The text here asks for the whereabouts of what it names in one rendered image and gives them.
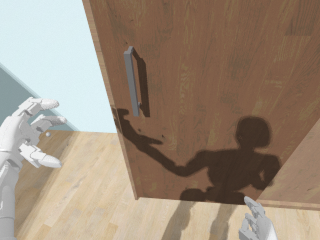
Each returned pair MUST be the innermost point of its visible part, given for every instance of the wardrobe door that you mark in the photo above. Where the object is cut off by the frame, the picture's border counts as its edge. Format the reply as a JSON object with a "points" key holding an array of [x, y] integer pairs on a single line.
{"points": [[298, 180], [228, 89]]}

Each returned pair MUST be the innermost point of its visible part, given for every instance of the handle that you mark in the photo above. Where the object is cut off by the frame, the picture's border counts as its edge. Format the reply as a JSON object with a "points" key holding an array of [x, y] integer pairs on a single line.
{"points": [[131, 81]]}

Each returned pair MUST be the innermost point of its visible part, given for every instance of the robot left forearm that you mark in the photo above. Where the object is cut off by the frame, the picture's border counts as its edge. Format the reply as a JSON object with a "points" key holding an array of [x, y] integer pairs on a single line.
{"points": [[10, 167]]}

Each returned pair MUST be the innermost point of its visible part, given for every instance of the robot left hand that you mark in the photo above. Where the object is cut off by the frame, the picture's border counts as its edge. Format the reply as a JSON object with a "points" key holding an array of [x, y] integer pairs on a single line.
{"points": [[15, 130]]}

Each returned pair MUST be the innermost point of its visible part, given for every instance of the robot right hand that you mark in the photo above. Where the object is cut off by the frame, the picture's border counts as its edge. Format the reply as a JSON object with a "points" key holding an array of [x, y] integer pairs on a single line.
{"points": [[262, 226]]}

